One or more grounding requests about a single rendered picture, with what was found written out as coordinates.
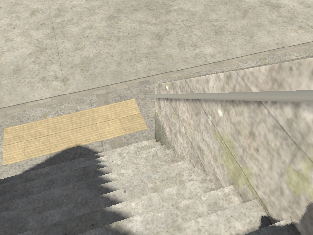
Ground stairs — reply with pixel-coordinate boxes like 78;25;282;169
0;139;301;235

